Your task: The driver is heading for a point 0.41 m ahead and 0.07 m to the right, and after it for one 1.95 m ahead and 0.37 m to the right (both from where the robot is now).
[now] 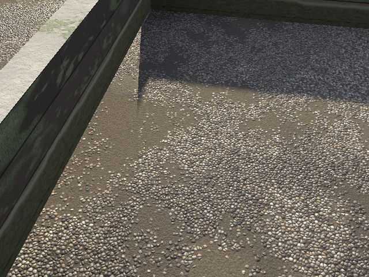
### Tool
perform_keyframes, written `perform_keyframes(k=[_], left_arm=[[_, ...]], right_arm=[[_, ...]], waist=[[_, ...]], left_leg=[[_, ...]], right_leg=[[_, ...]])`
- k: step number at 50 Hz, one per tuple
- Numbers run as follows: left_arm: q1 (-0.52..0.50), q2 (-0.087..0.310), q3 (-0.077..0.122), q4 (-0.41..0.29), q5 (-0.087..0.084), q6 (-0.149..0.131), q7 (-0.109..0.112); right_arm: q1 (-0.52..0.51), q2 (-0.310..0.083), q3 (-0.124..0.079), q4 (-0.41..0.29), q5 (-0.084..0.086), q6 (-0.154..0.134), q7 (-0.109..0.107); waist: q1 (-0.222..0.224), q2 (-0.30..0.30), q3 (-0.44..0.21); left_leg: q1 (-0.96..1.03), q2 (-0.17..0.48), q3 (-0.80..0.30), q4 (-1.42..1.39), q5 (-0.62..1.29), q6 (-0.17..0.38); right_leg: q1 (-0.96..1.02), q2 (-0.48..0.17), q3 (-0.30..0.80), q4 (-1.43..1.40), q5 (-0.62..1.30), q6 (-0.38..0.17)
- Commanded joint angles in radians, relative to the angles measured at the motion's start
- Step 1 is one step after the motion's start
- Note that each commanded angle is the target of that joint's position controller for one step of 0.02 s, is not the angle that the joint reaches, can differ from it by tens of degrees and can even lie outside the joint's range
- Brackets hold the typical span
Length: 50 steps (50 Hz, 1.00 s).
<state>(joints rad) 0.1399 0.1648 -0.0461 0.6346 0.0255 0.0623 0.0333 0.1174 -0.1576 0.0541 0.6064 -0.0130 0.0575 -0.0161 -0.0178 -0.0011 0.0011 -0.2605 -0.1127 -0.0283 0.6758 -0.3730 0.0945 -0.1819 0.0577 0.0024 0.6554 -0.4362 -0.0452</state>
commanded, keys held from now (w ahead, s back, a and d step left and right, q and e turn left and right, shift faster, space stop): w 0.10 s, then no key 0.90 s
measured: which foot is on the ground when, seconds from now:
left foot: down 0.00-1.00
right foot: down 0.00-1.00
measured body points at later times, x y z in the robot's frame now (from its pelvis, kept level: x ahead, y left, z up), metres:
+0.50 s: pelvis +0.01 +0.00 +0.02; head +0.01 +0.00 +0.47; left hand +0.15 +0.22 -0.09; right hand +0.16 -0.21 -0.08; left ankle -0.01 +0.06 -0.72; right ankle -0.05 -0.09 -0.72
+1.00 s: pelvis +0.00 +0.00 +0.02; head +0.00 +0.00 +0.47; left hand +0.15 +0.22 -0.09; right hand +0.15 -0.22 -0.09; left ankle -0.01 +0.07 -0.72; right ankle -0.05 -0.10 -0.72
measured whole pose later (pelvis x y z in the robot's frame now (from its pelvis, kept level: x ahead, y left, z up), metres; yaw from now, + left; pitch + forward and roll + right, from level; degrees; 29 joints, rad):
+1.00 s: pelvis +0.00 +0.00 +0.02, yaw -1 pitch +0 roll +0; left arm 0.18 0.20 -0.04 0.71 0.02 0.09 0.04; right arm 0.17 -0.18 0.04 0.70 -0.01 0.06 -0.02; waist -0.01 0.00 -0.02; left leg -0.20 -0.11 -0.03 0.45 -0.25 0.09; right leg -0.13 0.05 0.02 0.44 -0.31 -0.04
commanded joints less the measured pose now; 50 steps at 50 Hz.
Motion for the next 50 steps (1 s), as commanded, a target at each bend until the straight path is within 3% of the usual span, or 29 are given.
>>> perform_keyframes(k=[1, 6, 9, 11, 13, 20, 27, 29, 31, 40, 41, 50], left_arm=[[-0.072, 0.067, 0.018, -0.088, 0.001, -0.017, 0.001], [-0.079, 0.045, 0.005, -0.104, 0.009, -0.017, -0.015], [-0.068, 0.037, -0.003, -0.087, 0.008, -0.010, -0.017], [-0.068, 0.038, -0.008, -0.071, 0.005, -0.010, -0.018], [-0.032, 0.078, 0.004, -0.034, -0.002, -0.020, -0.006], [0.002, 0.079, 0.009, 0.009, -0.017, -0.024, 0.003], [0.019, 0.095, 0.014, 0.024, -0.020, -0.014, 0.011], [0.022, 0.100, 0.015, 0.024, -0.018, -0.010, 0.012], [0.023, 0.099, 0.015, 0.023, -0.011, -0.001, 0.010], [0.020, 0.112, 0.021, 0.016, -0.008, 0.012, 0.010], [0.018, 0.118, 0.023, 0.015, -0.013, 0.009, 0.012], [0.003, 0.114, 0.025, -0.003, -0.007, 0.013, 0.010]], right_arm=[[-0.084, -0.068, -0.018, -0.095, 0.000, -0.017, -0.001], [-0.077, -0.071, -0.012, -0.096, 0.006, -0.035, 0.008], [-0.067, -0.045, 0.004, -0.081, 0.005, -0.042, 0.013], [-0.054, -0.053, 0.005, -0.062, 0.002, -0.045, 0.017], [-0.038, -0.066, -0.006, -0.045, -0.008, -0.032, 0.014], [-0.015, -0.064, -0.012, 0.002, 0.008, -0.034, 0.008], [-0.001, -0.077, -0.020, 0.023, 0.010, -0.030, 0.000], [0.003, -0.082, -0.022, 0.025, 0.010, -0.027, -0.002], [0.007, -0.079, -0.019, 0.029, -0.002, -0.022, -0.001], [0.009, -0.095, -0.024, 0.029, -0.002, -0.015, -0.004], [0.006, -0.105, -0.030, 0.026, 0.008, -0.015, -0.005], [0.005, -0.103, -0.034, 0.008, 0.000, -0.009, -0.005]], waist=[[0.000, 0.010, -0.068], [0.008, 0.039, -0.061], [0.014, 0.012, -0.030], [0.010, 0.005, 0.004], [0.000, -0.019, 0.003], [0.005, 0.002, -0.061], [0.005, 0.004, -0.085], [0.004, 0.003, -0.085], [0.005, 0.006, -0.085], [0.007, 0.003, -0.071], [0.005, 0.000, -0.063], [0.003, 0.007, -0.069]], left_leg=[[-0.029, 0.128, -0.136, -0.116, 0.369, 0.011], [-0.010, 0.144, -0.182, -0.176, 0.268, 0.007], [-0.030, 0.143, -0.186, -0.242, 0.172, -0.004], [-0.010, 0.145, -0.187, -0.301, 0.164, -0.018], [0.027, 0.153, -0.182, -0.312, 0.264, -0.008], [0.102, 0.167, -0.170, -0.340, 0.414, -0.009], [0.125, 0.175, -0.159, -0.322, 0.500, -0.002], [0.124, 0.175, -0.157, -0.314, 0.510, 0.001], [0.119, 0.177, -0.152, -0.313, 0.519, 0.008], [0.094, 0.179, -0.152, -0.295, 0.503, 0.020], [0.089, 0.177, -0.155, -0.289, 0.496, 0.018], [0.069, 0.179, -0.162, -0.279, 0.442, 0.025]], right_leg=[[0.043, -0.066, 0.074, -0.054, 0.299, -0.007], [-0.005, -0.055, 0.057, -0.084, 0.176, 0.006], [0.027, -0.075, 0.089, -0.175, 0.132, 0.004], [0.029, -0.091, 0.111, -0.246, 0.145, 0.003], [0.067, -0.100, 0.123, -0.261, 0.250, -0.001], [0.134, -0.120, 0.125, -0.294, 0.396, 0.002], [0.133, -0.123, 0.120, -0.282, 0.465, 0.001], [0.127, -0.122, 0.118, -0.276, 0.472, 0.001], [0.127, -0.120, 0.119, -0.273, 0.463, 0.000], [0.093, -0.115, 0.116, -0.257, 0.422, -0.003], [0.083, -0.113, 0.113, -0.253, 0.421, -0.004], [0.059, -0.109, 0.113, -0.241, 0.347, -0.009]])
